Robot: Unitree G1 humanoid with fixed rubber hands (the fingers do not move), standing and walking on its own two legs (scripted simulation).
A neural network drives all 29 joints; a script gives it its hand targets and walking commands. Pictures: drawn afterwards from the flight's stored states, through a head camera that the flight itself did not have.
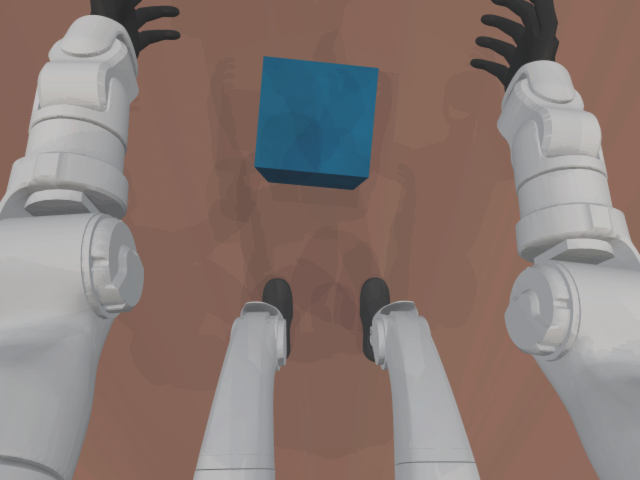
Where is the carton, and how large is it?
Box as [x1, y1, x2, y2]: [254, 56, 378, 189]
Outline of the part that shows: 264,56 254,166 268,181 271,182 353,189 368,177 378,68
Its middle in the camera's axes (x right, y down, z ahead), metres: -0.01 -0.22 +0.83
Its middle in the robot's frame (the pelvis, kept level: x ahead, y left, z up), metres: +0.56 +0.01 -0.53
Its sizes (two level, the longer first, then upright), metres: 0.210 0.200 0.250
